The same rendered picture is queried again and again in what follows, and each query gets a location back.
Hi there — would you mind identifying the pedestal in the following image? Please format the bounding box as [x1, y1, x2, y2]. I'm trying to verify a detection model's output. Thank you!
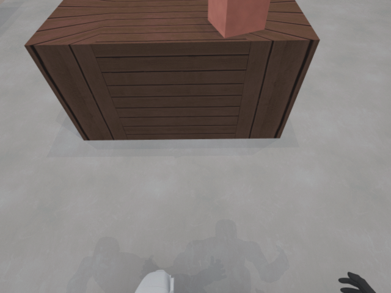
[24, 0, 320, 140]

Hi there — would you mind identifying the right robot hand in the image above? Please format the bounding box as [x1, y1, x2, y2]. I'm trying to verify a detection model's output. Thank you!
[338, 272, 376, 293]

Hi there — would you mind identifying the robot left thigh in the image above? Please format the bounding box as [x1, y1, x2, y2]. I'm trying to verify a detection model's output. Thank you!
[135, 272, 175, 293]

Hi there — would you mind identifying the carton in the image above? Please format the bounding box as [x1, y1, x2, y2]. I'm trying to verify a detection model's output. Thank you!
[208, 0, 270, 38]

